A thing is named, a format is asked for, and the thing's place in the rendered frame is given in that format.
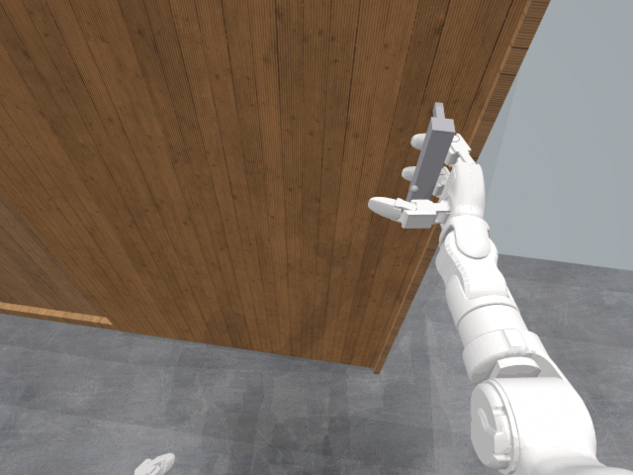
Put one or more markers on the robot left hand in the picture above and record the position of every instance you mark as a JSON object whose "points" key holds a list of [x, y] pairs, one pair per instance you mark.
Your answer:
{"points": [[158, 466]]}

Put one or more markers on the right robot forearm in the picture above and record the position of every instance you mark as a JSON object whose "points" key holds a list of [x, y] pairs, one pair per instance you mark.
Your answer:
{"points": [[497, 343]]}

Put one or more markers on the robot right hand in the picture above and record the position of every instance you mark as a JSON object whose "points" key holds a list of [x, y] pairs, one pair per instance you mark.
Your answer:
{"points": [[463, 188]]}

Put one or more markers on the handle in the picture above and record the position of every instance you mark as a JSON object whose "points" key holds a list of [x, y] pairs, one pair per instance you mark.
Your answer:
{"points": [[437, 141]]}

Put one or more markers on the right robot upper arm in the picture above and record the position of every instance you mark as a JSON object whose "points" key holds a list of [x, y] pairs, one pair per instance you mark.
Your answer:
{"points": [[534, 426]]}

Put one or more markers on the wardrobe door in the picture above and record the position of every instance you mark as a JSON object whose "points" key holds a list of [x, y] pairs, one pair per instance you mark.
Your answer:
{"points": [[30, 275], [202, 168]]}

